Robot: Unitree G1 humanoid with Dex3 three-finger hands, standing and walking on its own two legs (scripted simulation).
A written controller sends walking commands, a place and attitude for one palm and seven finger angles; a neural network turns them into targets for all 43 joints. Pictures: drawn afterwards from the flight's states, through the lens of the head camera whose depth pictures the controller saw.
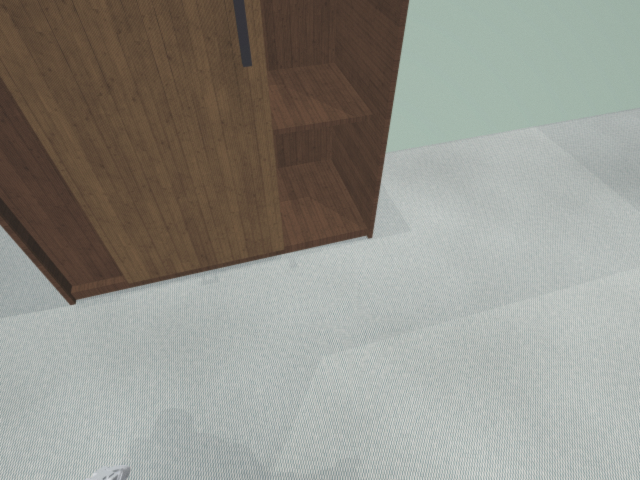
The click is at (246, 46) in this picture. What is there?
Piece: wardrobe's sliding door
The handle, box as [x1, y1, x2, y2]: [233, 0, 251, 66]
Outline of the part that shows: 233,0 243,66 251,65 244,4 243,0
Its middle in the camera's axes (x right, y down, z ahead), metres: -0.19 -0.51 +0.90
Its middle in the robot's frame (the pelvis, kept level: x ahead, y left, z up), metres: +1.02 +0.25 +0.15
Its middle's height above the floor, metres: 0.92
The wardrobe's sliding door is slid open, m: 0.37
